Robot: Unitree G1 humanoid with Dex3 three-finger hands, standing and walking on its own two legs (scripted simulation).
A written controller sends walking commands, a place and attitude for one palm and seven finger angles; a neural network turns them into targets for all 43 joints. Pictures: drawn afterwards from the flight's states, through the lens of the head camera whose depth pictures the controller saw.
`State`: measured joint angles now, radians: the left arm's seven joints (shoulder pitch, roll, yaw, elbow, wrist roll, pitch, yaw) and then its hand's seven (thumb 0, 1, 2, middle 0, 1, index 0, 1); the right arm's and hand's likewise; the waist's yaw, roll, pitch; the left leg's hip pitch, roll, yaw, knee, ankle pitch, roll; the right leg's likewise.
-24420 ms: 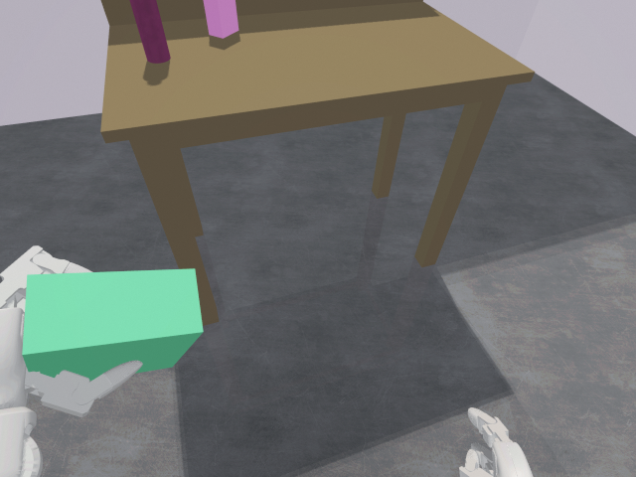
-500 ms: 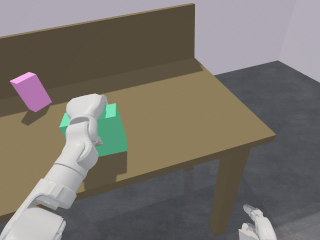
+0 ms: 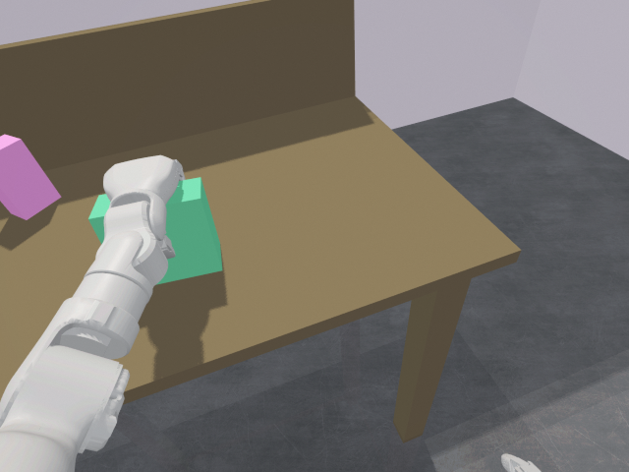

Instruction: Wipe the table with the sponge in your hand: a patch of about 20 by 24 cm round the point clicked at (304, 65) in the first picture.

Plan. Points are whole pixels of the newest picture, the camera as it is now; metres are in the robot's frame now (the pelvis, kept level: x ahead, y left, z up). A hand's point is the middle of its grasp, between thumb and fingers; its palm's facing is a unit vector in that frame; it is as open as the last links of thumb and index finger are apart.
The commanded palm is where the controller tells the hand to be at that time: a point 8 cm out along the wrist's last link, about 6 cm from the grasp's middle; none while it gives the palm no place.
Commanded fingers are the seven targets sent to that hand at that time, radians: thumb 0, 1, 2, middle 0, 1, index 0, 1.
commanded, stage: wipe forward along the third lane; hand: left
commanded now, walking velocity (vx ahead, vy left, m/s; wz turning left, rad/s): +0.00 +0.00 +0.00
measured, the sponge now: (168, 246) +0.40 +0.24 +0.10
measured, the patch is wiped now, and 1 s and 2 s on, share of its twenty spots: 0.80 0.95 0.95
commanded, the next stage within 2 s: wipe back along the third lane in 0.48 s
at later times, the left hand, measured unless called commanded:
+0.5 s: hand (154, 193) +0.45 +0.26 +0.15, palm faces -0.07 -0.01 -1.00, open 10.4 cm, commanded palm +0.45 +0.27 +0.18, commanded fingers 0.00 0.10 1.30 -1.20 -1.60 -1.20 -1.60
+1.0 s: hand (151, 198) +0.45 +0.27 +0.15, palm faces +0.09 +0.01 -1.00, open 10.4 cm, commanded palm +0.40 +0.24 +0.17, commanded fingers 0.00 0.10 1.30 -1.20 -1.60 -1.20 -1.60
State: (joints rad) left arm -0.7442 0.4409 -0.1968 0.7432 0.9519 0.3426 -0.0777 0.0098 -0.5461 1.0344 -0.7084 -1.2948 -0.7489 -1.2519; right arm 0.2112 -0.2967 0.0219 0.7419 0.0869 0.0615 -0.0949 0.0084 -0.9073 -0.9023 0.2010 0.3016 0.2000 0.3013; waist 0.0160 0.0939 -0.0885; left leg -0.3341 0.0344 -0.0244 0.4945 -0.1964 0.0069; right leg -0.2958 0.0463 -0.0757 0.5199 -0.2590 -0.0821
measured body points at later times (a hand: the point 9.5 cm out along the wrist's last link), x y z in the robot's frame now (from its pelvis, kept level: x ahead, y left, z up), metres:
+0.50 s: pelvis +0.01 +0.02 +0.00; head +0.01 -0.01 +0.45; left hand +0.45 +0.26 +0.21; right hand +0.12 -0.24 -0.13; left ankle +0.04 +0.15 -0.73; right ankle +0.01 -0.06 -0.73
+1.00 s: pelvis +0.03 +0.06 +0.00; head +0.02 +0.03 +0.45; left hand +0.44 +0.26 +0.21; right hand +0.20 -0.18 -0.11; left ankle +0.04 +0.16 -0.73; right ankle +0.01 -0.06 -0.73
